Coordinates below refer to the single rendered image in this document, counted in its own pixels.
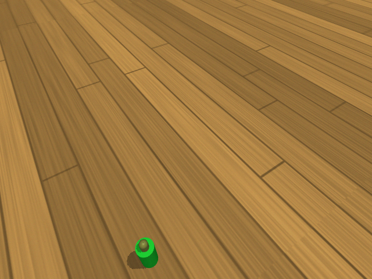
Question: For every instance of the bottle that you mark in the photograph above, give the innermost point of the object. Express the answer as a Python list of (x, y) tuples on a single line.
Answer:
[(146, 251)]

